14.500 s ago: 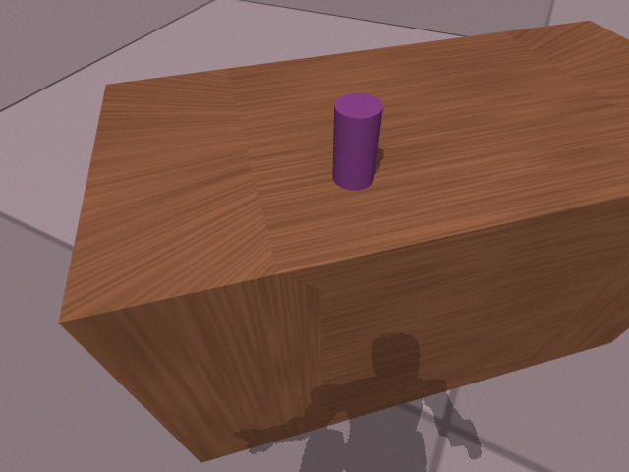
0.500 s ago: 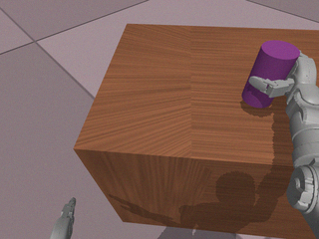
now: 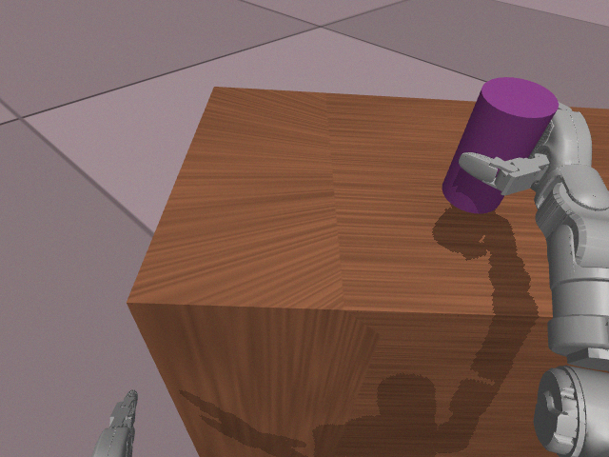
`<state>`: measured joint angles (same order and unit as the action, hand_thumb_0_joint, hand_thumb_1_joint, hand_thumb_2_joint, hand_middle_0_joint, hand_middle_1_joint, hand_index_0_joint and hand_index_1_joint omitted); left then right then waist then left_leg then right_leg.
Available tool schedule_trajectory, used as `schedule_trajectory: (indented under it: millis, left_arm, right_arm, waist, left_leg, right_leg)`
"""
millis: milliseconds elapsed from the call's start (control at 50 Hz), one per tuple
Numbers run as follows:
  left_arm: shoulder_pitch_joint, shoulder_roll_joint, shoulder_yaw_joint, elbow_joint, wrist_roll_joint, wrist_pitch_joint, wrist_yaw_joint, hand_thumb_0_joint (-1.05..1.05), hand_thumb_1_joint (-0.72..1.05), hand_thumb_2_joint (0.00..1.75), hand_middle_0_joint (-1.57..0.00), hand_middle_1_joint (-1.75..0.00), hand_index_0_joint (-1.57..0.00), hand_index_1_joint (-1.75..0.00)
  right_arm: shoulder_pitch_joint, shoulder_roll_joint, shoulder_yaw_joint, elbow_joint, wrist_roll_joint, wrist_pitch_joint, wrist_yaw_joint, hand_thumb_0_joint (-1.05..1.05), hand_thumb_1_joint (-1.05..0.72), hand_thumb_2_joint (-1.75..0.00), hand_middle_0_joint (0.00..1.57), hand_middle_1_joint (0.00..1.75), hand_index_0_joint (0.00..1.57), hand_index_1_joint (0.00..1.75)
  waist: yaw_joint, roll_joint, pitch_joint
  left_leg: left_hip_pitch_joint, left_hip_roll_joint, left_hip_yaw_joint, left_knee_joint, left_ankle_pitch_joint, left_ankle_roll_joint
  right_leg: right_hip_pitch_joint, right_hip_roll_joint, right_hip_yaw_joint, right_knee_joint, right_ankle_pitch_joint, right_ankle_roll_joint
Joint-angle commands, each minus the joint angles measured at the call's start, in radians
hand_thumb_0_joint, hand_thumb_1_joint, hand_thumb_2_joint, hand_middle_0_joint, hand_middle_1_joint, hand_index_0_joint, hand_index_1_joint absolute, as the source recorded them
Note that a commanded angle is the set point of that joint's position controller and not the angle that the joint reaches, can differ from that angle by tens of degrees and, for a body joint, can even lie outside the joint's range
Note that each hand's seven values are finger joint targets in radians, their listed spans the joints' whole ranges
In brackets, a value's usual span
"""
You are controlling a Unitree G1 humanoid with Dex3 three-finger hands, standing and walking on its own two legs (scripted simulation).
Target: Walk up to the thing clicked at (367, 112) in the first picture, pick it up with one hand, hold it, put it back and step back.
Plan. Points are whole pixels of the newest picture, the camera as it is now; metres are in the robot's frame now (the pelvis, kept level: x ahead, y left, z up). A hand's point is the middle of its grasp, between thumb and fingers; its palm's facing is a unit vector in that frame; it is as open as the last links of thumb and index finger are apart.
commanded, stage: lift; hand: right
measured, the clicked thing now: (492, 150) +0.42 -0.18 +0.24
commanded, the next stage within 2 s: hold in 0.80 s
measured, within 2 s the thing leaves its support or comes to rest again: neither
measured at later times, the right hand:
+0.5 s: hand (535, 148) +0.35 -0.18 +0.29, palm faces +0.15 +0.99 -0.04, open 10.5 cm
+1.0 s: hand (559, 140) +0.33 -0.18 +0.31, palm faces +0.15 +0.99 -0.04, open 10.5 cm
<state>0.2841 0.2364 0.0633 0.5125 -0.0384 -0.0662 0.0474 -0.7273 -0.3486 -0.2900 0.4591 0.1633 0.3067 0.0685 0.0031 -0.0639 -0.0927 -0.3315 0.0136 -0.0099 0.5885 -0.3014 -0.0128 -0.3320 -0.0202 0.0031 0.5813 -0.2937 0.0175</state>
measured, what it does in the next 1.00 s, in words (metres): stands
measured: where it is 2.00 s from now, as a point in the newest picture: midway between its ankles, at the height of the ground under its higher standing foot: outside the picture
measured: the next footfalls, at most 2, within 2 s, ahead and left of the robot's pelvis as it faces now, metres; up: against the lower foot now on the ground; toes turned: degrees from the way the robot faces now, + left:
none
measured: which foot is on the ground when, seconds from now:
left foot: down 0.00-1.00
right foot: down 0.00-1.00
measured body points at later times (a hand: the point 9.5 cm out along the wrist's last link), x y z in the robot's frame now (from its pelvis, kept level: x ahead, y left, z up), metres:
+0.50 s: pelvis -0.02 +0.01 +0.00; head -0.06 +0.05 +0.45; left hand +0.16 +0.26 -0.07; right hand +0.33 -0.23 +0.29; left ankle +0.00 +0.13 -0.73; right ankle +0.00 -0.13 -0.73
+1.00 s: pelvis -0.02 +0.01 +0.00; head -0.06 +0.05 +0.45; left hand +0.17 +0.25 -0.07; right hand +0.31 -0.23 +0.31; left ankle +0.00 +0.13 -0.73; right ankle +0.00 -0.13 -0.73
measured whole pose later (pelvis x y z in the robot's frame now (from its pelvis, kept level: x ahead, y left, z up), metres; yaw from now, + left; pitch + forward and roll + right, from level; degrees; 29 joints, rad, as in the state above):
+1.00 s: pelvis -0.02 +0.01 +0.00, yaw -2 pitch -2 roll +0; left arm 0.26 0.25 0.05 0.61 -0.05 -0.19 0.04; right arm -0.61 -0.36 -0.33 -0.04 0.24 0.77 0.05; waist -0.02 -0.09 -0.10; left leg -0.26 0.03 0.02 0.58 -0.29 -0.01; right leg -0.26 -0.01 0.03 0.55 -0.26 0.02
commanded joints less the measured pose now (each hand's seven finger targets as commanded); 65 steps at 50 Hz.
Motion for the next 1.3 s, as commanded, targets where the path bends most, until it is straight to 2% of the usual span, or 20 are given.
schedule_trajectory:
  millis: [0,80,180,240,280,340,400,460,500,580,640,700,780,820,960,1040,1100,1160,1220,1280]
  left_arm:
    - [-0.096,0.153,0.066,-0.186,-0.004,-0.067,0.016,0.0,-0.52,0.04,-0.03,-0.05,-0.04,-0.04]
    - [-0.089,0.081,0.001,-0.152,-0.01,-0.065,0.001,0.0,-0.53,0.04,-0.03,-0.05,-0.04,-0.04]
    - [-0.097,0.173,0.09,-0.163,-0.011,-0.084,0.001,0.0,-0.53,0.04,-0.03,-0.04,-0.04,-0.04]
    - [-0.12,0.164,0.073,-0.168,-0.012,-0.095,-0.001,0.0,-0.54,0.05,-0.03,-0.04,-0.03,-0.04]
    - [-0.141,0.113,0.016,-0.17,-0.01,-0.103,-0.005,0.0,-0.54,0.05,-0.03,-0.04,-0.03,-0.04]
    - [-0.164,0.11,0.011,-0.155,-0.01,-0.11,-0.002,0.0,-0.55,0.05,-0.03,-0.04,-0.03,-0.04]
    - [-0.182,0.171,0.069,-0.144,-0.008,-0.124,0.005,0.0,-0.54,0.05,-0.03,-0.04,-0.03,-0.04]
    - [-0.162,0.147,0.047,-0.111,-0.012,-0.133,0.002,0.0,-0.55,0.05,-0.03,-0.04,-0.03,-0.04]
    - [-0.18,0.176,0.072,-0.149,-0.011,-0.142,0.008,0.0,-0.54,0.05,-0.03,-0.04,-0.03,-0.04]
    - [-0.148,0.111,0.013,-0.103,-0.013,-0.146,0.001,0.0,-0.55,0.05,-0.03,-0.04,-0.03,-0.04]
    - [-0.164,0.146,0.041,-0.107,-0.013,-0.158,0.003,0.0,-0.55,0.05,-0.04,-0.04,-0.03,-0.04]
    - [-0.168,0.135,0.03,-0.093,-0.016,-0.167,-0.002,0.0,-0.55,0.05,-0.04,-0.04,-0.03,-0.04]
    - [-0.184,0.14,0.03,-0.106,-0.015,-0.182,-0.005,0.0,-0.55,0.05,-0.04,-0.04,-0.03,-0.04]
    - [-0.173,0.109,-0.003,-0.105,-0.016,-0.181,-0.007,0.0,-0.56,0.06,-0.04,-0.04,-0.03,-0.05]
    - [-0.179,0.171,0.063,-0.059,-0.014,-0.196,0.006,0.0,-0.55,0.05,-0.04,-0.04,-0.04,-0.05]
    - [-0.193,0.133,0.009,-0.087,-0.016,-0.204,0.004,0.0,-0.55,0.05,-0.04,-0.05,-0.04,-0.05]
    - [-0.205,0.106,-0.018,-0.047,-0.02,-0.201,0.004,0.0,-0.56,0.05,-0.04,-0.05,-0.04,-0.05]
    - [-0.203,0.154,0.033,-0.046,-0.02,-0.2,0.007,0.0,-0.55,0.05,-0.04,-0.04,-0.04,-0.05]
    - [-0.184,0.118,-0.01,-0.024,-0.022,-0.194,-0.005,0.0,-0.55,0.05,-0.05,-0.04,-0.04,-0.04]
    - [-0.183,0.119,-0.003,-0.045,-0.024,-0.187,-0.008,0.0,-0.56,0.05,-0.05,-0.04,-0.04,-0.05]
  right_arm:
    - [-0.526,-0.254,-0.078,-0.319,0.036,-0.012,-0.01,0.0,-0.08,-1.26,1.26,1.41,1.3,1.41]
    - [-0.51,-0.233,-0.061,-0.433,0.042,0.04,-0.012,0.0,-0.11,-1.25,1.25,1.39,1.29,1.39]
    - [-0.498,-0.24,-0.068,-0.527,0.048,0.114,-0.019,0.0,-0.11,-1.24,1.24,1.38,1.28,1.38]
    - [-0.488,-0.258,-0.092,-0.577,0.052,0.15,-0.028,0.0,-0.13,-1.24,1.26,1.39,1.3,1.39]
    - [-0.476,-0.245,-0.091,-0.601,0.063,0.165,-0.026,0.0,-0.12,-1.24,1.26,1.39,1.3,1.39]
    - [-0.446,-0.244,-0.092,-0.581,0.066,0.195,-0.025,0.0,-0.11,-1.24,1.25,1.39,1.29,1.39]
    - [-0.475,-0.274,-0.106,-0.621,0.066,0.22,-0.029,0.0,-0.12,-1.26,1.25,1.4,1.3,1.4]
    - [-0.443,-0.246,-0.091,-0.618,0.068,0.247,-0.026,0.0,-0.17,-1.25,1.25,1.39,1.29,1.39]
    - [-0.447,-0.267,-0.113,-0.639,0.074,0.259,-0.028,0.0,-0.18,-1.24,1.25,1.38,1.29,1.38]
    - [-0.433,-0.251,-0.105,-0.636,0.078,0.286,-0.021,0.0,-0.16,-1.25,1.25,1.39,1.29,1.39]
    - [-0.446,-0.256,-0.101,-0.662,0.079,0.307,-0.022,0.0,-0.16,-1.27,1.26,1.4,1.3,1.4]
    - [-0.443,-0.244,-0.096,-0.675,0.084,0.322,-0.019,0.0,-0.17,-1.28,1.26,1.41,1.3,1.41]
    - [-0.449,-0.259,-0.11,-0.703,0.086,0.333,-0.022,0.0,-0.19,-1.28,1.27,1.41,1.31,1.41]
    - [-0.425,-0.246,-0.109,-0.699,0.092,0.342,-0.019,0.0,-0.19,-1.29,1.27,1.42,1.31,1.42]
    - [-0.43,-0.28,-0.13,-0.744,0.093,0.366,-0.026,0.0,-0.18,-1.3,1.27,1.43,1.31,1.43]
    - [-0.459,-0.265,-0.113,-0.781,0.101,0.382,-0.017,0.0,-0.17,-1.29,1.25,1.41,1.29,1.41]
    - [-0.407,-0.253,-0.117,-0.701,0.108,0.407,-0.006,0.0,-0.16,-1.3,1.26,1.42,1.3,1.42]
    - [-0.437,-0.251,-0.109,-0.715,0.105,0.43,0.001,0.0,-0.14,-1.31,1.25,1.43,1.3,1.43]
    - [-0.42,-0.224,-0.095,-0.731,0.106,0.444,0.002,0.0,-0.16,-1.31,1.27,1.43,1.31,1.43]
    - [-0.376,-0.237,-0.125,-0.73,0.112,0.451,-0.004,0.0,-0.15,-1.31,1.26,1.43,1.31,1.43]
  waist:
    - [0.01,0.084,-0.301]
    - [-0.009,0.043,-0.219]
    - [0.016,0.018,-0.254]
    - [-0.001,0.047,-0.253]
    - [-0.016,0.043,-0.25]
    - [-0.018,0.079,-0.219]
    - [-0.013,0.048,-0.217]
    - [-0.011,0.049,-0.209]
    - [-0.008,0.076,-0.227]
    - [-0.016,0.068,-0.196]
    - [-0.007,0.045,-0.187]
    - [-0.012,0.03,-0.161]
    - [-0.019,0.024,-0.201]
    - [-0.021,0.048,-0.216]
    - [-0.013,0.033,-0.228]
    - [-0.018,0.035,-0.218]
    - [-0.03,0.049,-0.186]
    - [-0.016,0.02,-0.216]
    - [-0.025,0.01,-0.216]
    - [-0.025,0.06,-0.212]
  left_leg:
    - [0.097,-0.014,0.056,-0.076,0.303,0.003]
    - [0.079,-0.004,0.05,-0.101,0.207,0.006]
    - [0.053,-0.007,0.054,-0.101,0.215,0.008]
    - [0.067,-0.004,0.057,-0.105,0.217,0.004]
    - [0.082,-0.006,0.063,-0.109,0.194,0.005]
    - [0.086,0.0,0.055,-0.123,0.154,0.0]
    - [0.069,-0.001,0.053,-0.128,0.115,0.005]
    - [0.068,0.002,0.052,-0.127,0.135,0.003]
    - [0.073,-0.002,0.057,-0.13,0.114,0.001]
    - [0.068,0.001,0.055,-0.138,0.108,0.0]
    - [0.048,-0.002,0.054,-0.14,0.099,0.002]
    - [0.041,-0.008,0.064,-0.14,0.076,0.006]
    - [0.057,-0.014,0.07,-0.128,0.092,0.01]
    - [0.08,-0.01,0.069,-0.13,0.135,0.007]
    - [0.069,-0.007,0.062,-0.127,0.143,0.006]
    - [0.071,-0.01,0.068,-0.124,0.148,0.007]
    - [0.075,-0.009,0.069,-0.131,0.147,0.004]
    - [0.08,-0.008,0.07,-0.118,0.201,0.006]
    - [0.097,-0.006,0.074,-0.116,0.233,0.007]
    - [0.102,-0.005,0.075,-0.123,0.241,0.002]
  right_leg:
    - [0.189,0.024,-0.026,-0.054,0.281,-0.037]
    - [0.147,0.036,-0.036,-0.075,0.183,-0.038]
    - [0.205,0.032,-0.029,-0.077,0.192,-0.037]
    - [0.2,0.037,-0.024,-0.077,0.194,-0.039]
    - [0.186,0.037,-0.017,-0.083,0.18,-0.04]
    - [0.154,0.042,-0.019,-0.091,0.14,-0.043]
    - [0.164,0.042,-0.016,-0.102,0.107,-0.04]
    - [0.164,0.046,-0.017,-0.097,0.123,-0.041]
    - [0.173,0.044,-0.013,-0.1,0.106,-0.043]
    - [0.163,0.048,-0.013,-0.101,0.103,-0.044]
    - [0.171,0.047,-0.012,-0.109,0.092,-0.041]
    - [0.163,0.043,-0.005,-0.119,0.07,-0.039]
    - [0.18,0.036,0.004,-0.117,0.091,-0.035]
    - [0.185,0.041,-0.001,-0.106,0.139,-0.039]
    - [0.195,0.045,-0.002,-0.101,0.144,-0.038]
    - [0.193,0.043,0.001,-0.098,0.158,-0.036]
    - [0.17,0.044,0.002,-0.103,0.16,-0.036]
    - [0.198,0.043,0.002,-0.097,0.214,-0.033]
    - [0.196,0.045,0.001,-0.092,0.255,-0.033]
    - [0.192,0.046,-0.001,-0.091,0.258,-0.037]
